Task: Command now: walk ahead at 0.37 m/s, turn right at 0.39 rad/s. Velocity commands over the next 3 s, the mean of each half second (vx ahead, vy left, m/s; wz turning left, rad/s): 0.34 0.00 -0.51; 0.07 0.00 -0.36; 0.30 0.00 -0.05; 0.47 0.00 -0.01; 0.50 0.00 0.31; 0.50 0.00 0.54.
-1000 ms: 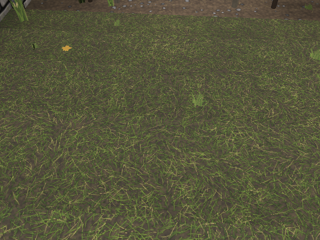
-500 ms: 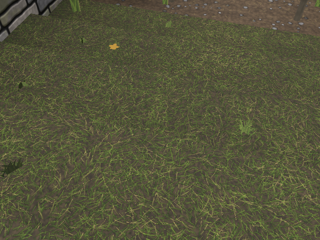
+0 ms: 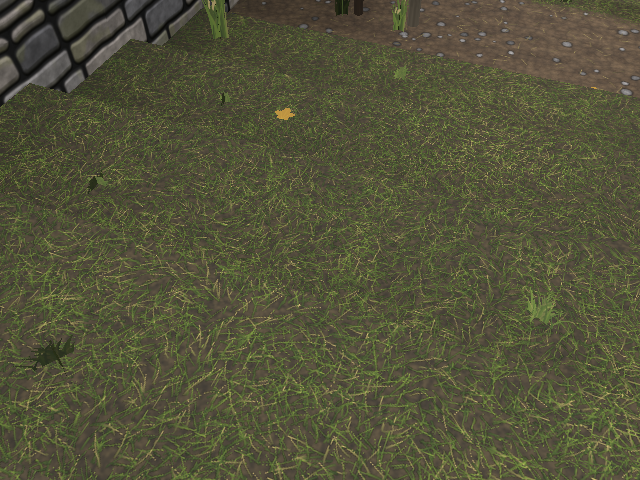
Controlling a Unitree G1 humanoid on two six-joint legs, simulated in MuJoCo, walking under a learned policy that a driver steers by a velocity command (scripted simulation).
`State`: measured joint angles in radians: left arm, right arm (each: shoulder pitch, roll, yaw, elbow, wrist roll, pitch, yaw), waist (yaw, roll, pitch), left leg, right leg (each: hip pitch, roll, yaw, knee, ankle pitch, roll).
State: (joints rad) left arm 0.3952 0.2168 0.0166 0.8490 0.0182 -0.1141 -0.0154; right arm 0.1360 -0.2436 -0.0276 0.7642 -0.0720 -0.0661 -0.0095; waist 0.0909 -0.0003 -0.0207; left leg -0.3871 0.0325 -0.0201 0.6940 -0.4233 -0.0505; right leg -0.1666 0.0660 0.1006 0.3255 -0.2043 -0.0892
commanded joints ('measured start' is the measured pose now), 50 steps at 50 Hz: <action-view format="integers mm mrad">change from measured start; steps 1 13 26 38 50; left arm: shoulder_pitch -41 -171 -299 5 -68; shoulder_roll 218 36 116 281 95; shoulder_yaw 66 12 22 101 27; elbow -86 -118 -161 -55 -86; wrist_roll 3 50 80 24 -50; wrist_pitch -9 8 68 38 28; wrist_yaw -20 -47 -100 -42 -122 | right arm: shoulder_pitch -44 194 365 91 122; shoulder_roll -56 -72 -66 -161 -139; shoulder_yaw -3 -14 22 25 -13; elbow -84 -100 2 -151 20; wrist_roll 19 1 -31 55 64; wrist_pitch -24 -56 -73 -51 -24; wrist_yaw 5 -40 -21 51 85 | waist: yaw -42 -128 -143 -66 -97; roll -87 51 10 -61 51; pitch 44 18 162 -124 -33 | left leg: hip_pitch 73 437 61 -601 148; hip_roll -39 226 168 106 139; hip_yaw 55 -37 181 -6 -8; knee -209 -499 -200 1166 -139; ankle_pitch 147 531 150 -498 469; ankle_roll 25 281 141 -86 23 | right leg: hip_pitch -31 -596 -295 202 -269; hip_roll -222 -133 -200 -521 -197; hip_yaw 289 -74 -138 190 44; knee -105 747 260 210 118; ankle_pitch -79 -56 767 1089 -226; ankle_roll -221 63 27 -349 -2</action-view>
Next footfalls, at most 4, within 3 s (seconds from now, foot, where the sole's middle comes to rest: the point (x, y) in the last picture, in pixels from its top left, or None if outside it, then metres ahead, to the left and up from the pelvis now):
0.10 left None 0.10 0.13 -0.79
0.64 right None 0.40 -0.22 -0.97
0.98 left None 0.55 -0.01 -0.97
1.62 left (420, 399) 0.79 -0.14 -0.97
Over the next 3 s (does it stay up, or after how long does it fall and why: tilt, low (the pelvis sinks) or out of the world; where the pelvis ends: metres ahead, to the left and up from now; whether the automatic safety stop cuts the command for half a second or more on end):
stays up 1.36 -0.44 -0.40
